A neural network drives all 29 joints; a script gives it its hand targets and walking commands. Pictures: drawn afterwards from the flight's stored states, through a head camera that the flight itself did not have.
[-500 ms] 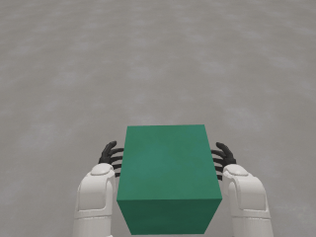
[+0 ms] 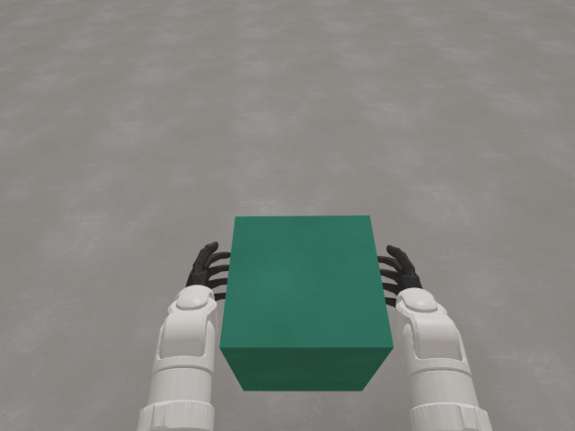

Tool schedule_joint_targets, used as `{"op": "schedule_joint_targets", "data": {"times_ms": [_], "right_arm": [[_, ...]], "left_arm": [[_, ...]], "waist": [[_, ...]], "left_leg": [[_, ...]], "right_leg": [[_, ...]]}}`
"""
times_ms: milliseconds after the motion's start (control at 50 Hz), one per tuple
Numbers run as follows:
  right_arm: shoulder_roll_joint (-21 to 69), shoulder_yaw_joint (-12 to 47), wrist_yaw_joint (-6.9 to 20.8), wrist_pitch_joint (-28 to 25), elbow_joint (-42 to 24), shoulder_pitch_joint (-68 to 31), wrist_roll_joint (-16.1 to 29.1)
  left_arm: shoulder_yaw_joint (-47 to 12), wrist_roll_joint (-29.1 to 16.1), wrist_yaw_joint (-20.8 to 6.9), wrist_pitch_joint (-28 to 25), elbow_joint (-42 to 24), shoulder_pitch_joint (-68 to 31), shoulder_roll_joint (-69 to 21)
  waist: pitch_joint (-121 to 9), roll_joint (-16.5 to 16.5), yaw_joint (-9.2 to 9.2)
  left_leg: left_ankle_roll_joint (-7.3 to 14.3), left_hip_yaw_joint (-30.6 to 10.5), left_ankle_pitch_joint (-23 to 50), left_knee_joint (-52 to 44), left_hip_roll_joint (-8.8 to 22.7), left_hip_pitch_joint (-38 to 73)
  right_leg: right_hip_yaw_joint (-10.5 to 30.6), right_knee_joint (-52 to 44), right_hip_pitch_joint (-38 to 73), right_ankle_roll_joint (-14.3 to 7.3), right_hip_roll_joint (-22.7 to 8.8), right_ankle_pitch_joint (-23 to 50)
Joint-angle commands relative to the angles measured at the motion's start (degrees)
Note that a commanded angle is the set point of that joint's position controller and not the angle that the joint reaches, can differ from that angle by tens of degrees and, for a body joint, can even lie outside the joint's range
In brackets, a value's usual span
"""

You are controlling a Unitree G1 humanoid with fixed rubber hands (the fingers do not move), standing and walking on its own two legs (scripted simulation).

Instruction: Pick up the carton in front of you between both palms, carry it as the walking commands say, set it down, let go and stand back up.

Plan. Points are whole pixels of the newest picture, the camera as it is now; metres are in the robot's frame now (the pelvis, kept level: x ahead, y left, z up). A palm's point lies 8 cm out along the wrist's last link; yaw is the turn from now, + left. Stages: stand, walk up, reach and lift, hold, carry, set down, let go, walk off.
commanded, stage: carry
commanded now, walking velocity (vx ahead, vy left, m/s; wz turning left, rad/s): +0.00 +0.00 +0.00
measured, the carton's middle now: (302, 309) +0.32 +0.00 -0.05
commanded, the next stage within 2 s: hold in 0.64 s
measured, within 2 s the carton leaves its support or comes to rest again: neither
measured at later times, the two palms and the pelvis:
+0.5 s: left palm (191, 311) +0.27 +0.15 +0.05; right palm (409, 314) +0.26 -0.14 +0.04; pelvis -0.02 +0.00 +0.00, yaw +0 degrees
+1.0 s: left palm (171, 330) +0.24 +0.17 +0.05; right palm (398, 326) +0.25 -0.13 +0.04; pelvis -0.04 +0.01 +0.01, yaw +3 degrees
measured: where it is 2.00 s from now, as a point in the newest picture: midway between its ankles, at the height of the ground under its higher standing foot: outside the picture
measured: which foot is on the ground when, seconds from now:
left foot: down 0.00-1.00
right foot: down 0.00-1.00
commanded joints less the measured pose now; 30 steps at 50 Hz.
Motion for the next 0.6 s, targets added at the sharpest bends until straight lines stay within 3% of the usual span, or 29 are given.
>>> {"op": "schedule_joint_targets", "data": {"times_ms": [0,200,320,580], "right_arm": [[53.47,34.77,14.05,0.18,-6.39,-25.64,15.72],[52.99,33.47,14.21,1.3,-7.33,-27.22,15.9],[53.0,35.38,13.95,1.19,-9.81,-27.94,17.04],[52.22,33.92,14.02,1.26,-8.32,-27.17,16.08]], "left_arm": [[-33.42,-15.47,-13.97,0.77,-5.27,-22.07,-53.4],[-32.51,-15.82,-14.41,1.77,-5.88,-24.36,-52.74],[-33.93,-16.6,-14.23,1.8,-7.11,-23.64,-53.2],[-32.66,-15.65,-14.24,1.8,-6.02,-23.13,-52.32]], "waist": [[-15.21,-1.1,0.1],[-12.57,-0.64,0.16],[-15.37,-0.78,0.15],[-14.17,-0.73,0.13]], "left_leg": [[1.88,-4.97,10.44,-5.11,5.33,-1.69],[1.99,-5.52,6.35,-6.61,5.45,-5.1],[2.23,-5.43,7.37,-5.57,5.24,-3.93],[2.38,-5.76,7.6,-5.56,5.38,-5.6]], "right_leg": [[8.12,-4.38,11.35,0.44,-6.69,13.64],[8.38,-5.76,9.67,0.84,-6.58,8.78],[8.38,-5.41,10.74,0.82,-6.7,10.55],[8.27,-5.28,10.09,0.99,-6.68,10.88]]}}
